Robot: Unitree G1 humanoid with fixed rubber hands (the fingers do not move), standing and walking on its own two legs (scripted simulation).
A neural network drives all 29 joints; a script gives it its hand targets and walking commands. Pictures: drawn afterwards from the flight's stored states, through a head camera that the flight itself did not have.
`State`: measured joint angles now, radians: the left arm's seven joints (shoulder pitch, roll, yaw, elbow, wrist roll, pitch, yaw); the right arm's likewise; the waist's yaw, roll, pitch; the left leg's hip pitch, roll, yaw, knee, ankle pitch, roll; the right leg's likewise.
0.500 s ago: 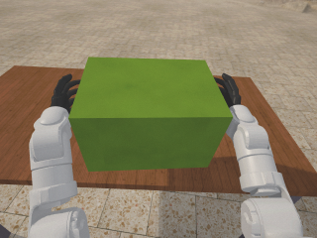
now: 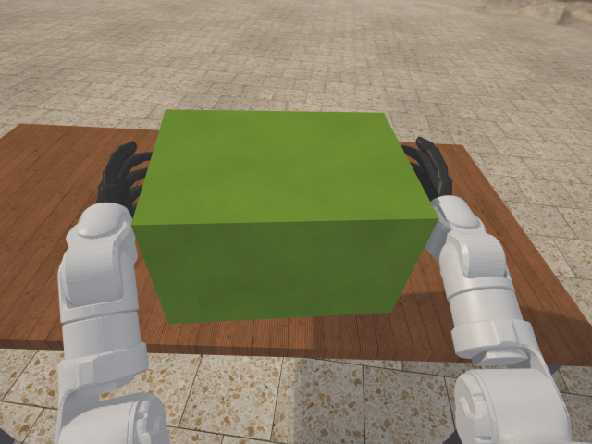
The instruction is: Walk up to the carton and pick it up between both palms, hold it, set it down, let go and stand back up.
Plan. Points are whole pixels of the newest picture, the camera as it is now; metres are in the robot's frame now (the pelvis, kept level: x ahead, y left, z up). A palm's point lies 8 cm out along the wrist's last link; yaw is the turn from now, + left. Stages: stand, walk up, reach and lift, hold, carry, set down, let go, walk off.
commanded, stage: hold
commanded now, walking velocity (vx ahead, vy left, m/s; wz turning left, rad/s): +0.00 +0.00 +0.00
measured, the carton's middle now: (281, 213) +0.38 +0.00 +0.17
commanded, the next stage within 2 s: none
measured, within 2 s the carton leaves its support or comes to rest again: neither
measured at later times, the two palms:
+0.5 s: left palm (116, 206) +0.35 +0.20 +0.21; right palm (431, 197) +0.36 -0.19 +0.20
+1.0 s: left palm (121, 206) +0.35 +0.20 +0.20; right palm (431, 191) +0.37 -0.19 +0.21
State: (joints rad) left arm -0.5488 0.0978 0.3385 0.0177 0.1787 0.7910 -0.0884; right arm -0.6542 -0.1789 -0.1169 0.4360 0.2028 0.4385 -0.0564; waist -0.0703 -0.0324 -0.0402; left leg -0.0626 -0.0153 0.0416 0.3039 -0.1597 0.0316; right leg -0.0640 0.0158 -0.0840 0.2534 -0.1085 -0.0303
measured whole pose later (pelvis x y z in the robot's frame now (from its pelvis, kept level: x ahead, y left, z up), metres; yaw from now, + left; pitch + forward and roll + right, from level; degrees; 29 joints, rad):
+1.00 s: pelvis +0.00 -0.01 +0.00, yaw +1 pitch -5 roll -1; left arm -0.57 0.11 0.33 0.04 0.19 0.78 -0.09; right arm -0.67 -0.18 -0.12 0.44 0.20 0.43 -0.06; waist -0.07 -0.06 -0.02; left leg -0.07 -0.01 0.03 0.31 -0.16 0.02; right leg -0.06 0.02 -0.09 0.25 -0.11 -0.04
